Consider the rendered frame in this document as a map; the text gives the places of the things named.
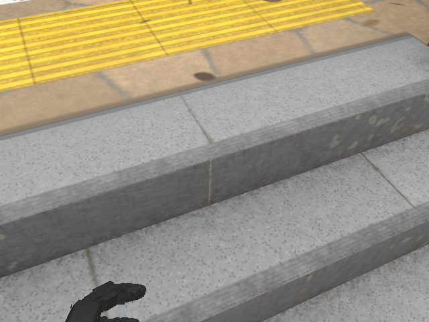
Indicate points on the robot left hand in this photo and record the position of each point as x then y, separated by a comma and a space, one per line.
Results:
103, 298

